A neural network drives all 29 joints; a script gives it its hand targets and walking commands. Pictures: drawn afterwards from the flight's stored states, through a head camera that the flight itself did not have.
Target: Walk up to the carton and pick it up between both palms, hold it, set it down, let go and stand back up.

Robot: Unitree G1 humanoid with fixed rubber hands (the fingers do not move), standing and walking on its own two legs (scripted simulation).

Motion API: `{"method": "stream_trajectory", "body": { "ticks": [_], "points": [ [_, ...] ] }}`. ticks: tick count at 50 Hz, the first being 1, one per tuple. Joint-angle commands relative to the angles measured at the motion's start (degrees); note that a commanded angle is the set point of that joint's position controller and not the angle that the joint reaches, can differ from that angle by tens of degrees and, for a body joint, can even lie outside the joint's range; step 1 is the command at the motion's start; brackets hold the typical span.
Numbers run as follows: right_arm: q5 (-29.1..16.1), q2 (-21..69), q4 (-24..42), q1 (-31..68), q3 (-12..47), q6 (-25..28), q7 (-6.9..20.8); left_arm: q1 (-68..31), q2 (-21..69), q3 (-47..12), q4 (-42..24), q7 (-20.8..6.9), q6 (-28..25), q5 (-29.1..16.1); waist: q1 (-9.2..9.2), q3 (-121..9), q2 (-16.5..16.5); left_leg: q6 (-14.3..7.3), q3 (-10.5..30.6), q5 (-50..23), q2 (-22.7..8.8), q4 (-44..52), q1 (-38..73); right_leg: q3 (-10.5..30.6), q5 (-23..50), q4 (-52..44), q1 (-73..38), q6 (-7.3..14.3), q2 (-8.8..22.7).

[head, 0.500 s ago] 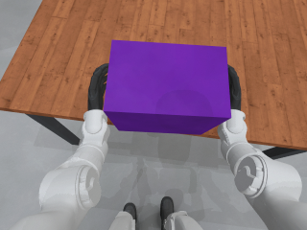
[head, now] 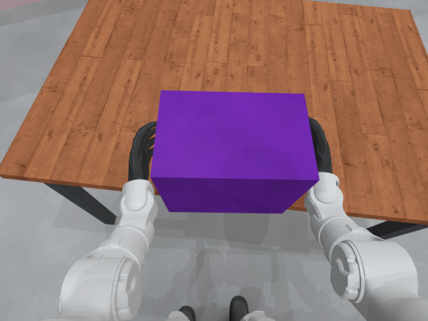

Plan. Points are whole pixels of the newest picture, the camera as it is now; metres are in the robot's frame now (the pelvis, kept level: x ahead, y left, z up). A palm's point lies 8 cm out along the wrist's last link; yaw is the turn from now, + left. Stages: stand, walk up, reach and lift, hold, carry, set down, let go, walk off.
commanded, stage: reach and lift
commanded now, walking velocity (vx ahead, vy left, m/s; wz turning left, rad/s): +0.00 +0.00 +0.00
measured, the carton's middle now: (229, 159) +0.42 -0.01 -0.02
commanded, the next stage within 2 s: none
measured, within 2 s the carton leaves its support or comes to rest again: leaves its support in 0.18 s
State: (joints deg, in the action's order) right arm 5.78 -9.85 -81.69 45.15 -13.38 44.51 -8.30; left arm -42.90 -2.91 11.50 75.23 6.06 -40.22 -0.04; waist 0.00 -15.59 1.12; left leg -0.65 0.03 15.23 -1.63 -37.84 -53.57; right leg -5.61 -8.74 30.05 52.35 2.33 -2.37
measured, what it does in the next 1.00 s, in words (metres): stands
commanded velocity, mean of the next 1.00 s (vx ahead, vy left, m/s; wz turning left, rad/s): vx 0.00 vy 0.00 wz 0.00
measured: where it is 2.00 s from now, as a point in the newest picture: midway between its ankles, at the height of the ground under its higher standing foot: outside the picture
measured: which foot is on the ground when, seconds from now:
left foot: down 0.00-1.00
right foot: down 0.00-1.00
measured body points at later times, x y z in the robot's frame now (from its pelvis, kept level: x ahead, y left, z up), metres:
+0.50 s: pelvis -0.01 +0.00 +0.02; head -0.02 +0.02 +0.47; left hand +0.39 +0.16 +0.12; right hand +0.39 -0.18 +0.15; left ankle -0.01 +0.10 -0.71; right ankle +0.03 -0.10 -0.71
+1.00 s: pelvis -0.01 +0.00 +0.04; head -0.02 +0.01 +0.49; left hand +0.38 +0.17 +0.16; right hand +0.37 -0.17 +0.15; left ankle -0.01 +0.10 -0.71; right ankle +0.03 -0.10 -0.71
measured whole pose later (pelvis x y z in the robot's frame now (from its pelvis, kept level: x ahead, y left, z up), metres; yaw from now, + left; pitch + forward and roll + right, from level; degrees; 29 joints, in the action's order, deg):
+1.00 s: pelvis -0.01 +0.00 +0.04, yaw +2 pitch -2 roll +0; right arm -2.3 -3.7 -37.6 31.2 -8.6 -3.0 -8.6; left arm -33.0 -1.1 13.7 27.4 2.0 14.6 6.2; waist 1.5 0.1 -1.8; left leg -0.7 -0.3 9.8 0.2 -19.9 -8.6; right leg -4.8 -5.7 16.2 9.1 2.2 -1.3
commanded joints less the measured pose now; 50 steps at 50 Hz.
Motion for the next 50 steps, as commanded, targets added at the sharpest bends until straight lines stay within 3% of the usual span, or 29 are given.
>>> {"method": "stream_trajectory", "body": {
  "ticks": [1,10,14,19,24,25,28,31,35,40,45,47,50],
  "points": [
    [8.46,38.33,11.96,24.66,21.88,-0.84,10.72,-27.31,38.64,-23.89,-11.25,-7.35,0.13,5.01,2.94,-49.51,1.40,3.80,2.54,-33.65,2.06,-1.62,26.54,2.79,37.90,4.09,-34.59,-3.14,-1.67],
    [-3.75,48.57,43.81,21.28,39.89,-16.03,9.98,-30.08,43.74,-38.42,-35.33,-5.16,7.02,-5.92,3.83,-49.65,-0.11,2.26,6.57,-27.12,3.57,-0.63,24.75,5.89,30.35,5.91,-40.92,-3.97,-1.40],
    [-8.37,48.63,53.36,20.45,43.73,-24.67,9.52,-33.82,43.25,-41.92,-45.76,-4.18,13.10,-8.23,5.04,-43.60,-0.04,2.23,7.90,-23.25,3.77,1.06,26.85,6.71,22.27,4.19,-39.76,-3.43,-1.02],
    [-12.11,45.80,57.66,25.92,41.54,-38.00,8.99,-40.52,40.57,-39.39,-49.42,-3.97,25.86,-8.70,4.59,-30.89,-1.20,0.80,7.13,-10.10,3.73,7.38,27.87,7.91,7.58,-0.65,-39.94,-2.30,0.50],
    [-13.69,43.38,53.92,30.31,33.60,-48.13,8.54,-41.28,38.49,-29.92,-47.84,-5.33,38.83,-5.29,3.19,-19.83,-2.04,0.30,5.55,-5.45,3.28,15.03,33.15,8.35,2.37,-6.52,-45.47,-1.44,1.54],
    [-14.80,43.58,43.99,30.81,29.61,-47.81,9.45,-46.58,41.12,-25.69,-47.29,-5.56,39.37,-2.80,1.03,-16.15,1.67,2.14,4.93,-6.81,2.69,18.72,36.24,6.26,-3.51,-8.83,-40.22,-1.35,0.93],
    [-12.18,39.10,37.91,31.08,21.53,-46.72,10.58,-37.25,38.87,-16.77,-35.40,-7.98,42.83,3.42,-0.47,-7.79,2.72,2.74,3.24,-6.48,1.52,20.58,41.19,4.71,-2.41,-11.27,-45.02,-0.65,0.76],
    [-8.80,37.12,36.14,31.72,15.97,-46.19,10.81,-31.15,34.95,-10.68,-31.56,-11.33,45.02,7.51,0.70,-3.75,0.41,1.89,0.87,-3.76,1.71,23.46,40.97,4.84,-2.33,-13.37,-51.88,-1.10,0.93],
    [-4.78,37.38,37.06,30.05,12.85,-45.16,11.31,-29.69,31.42,-6.26,-34.98,-14.14,47.15,10.61,1.71,-0.72,-2.12,0.74,-1.85,-4.17,3.10,25.29,40.81,4.22,-1.27,-15.00,-56.95,-2.75,1.49],
    [-3.68,39.52,45.17,35.28,15.86,-41.38,11.40,-34.21,34.76,-11.83,-43.82,-14.00,48.29,7.81,1.97,-6.57,-2.33,1.25,-2.77,-9.02,3.53,24.74,44.40,2.72,6.66,-14.64,-59.67,-3.81,1.43],
    [-8.70,43.19,62.02,39.01,27.20,-40.56,9.70,-34.65,39.05,-25.21,-57.74,-10.95,50.90,2.42,2.06,-20.51,-1.31,1.89,-0.98,-21.88,3.36,19.04,51.25,2.76,15.82,-13.19,-60.20,-2.97,0.36],
    [-10.28,43.80,66.64,37.14,30.81,-42.56,8.68,-30.88,38.54,-28.31,-60.82,-10.31,53.18,1.24,1.99,-21.46,-1.53,1.47,-0.10,-21.91,3.64,17.98,50.42,3.40,16.12,-13.03,-59.99,-2.87,0.35],
    [-11.24,41.81,65.18,32.23,31.82,-46.69,7.64,-23.91,34.96,-26.12,-59.52,-10.78,57.38,2.56,1.30,-15.29,-3.17,-0.01,0.38,-14.88,4.09,19.70,46.97,4.51,12.07,-13.83,-59.99,-3.40,1.29]
  ]
}}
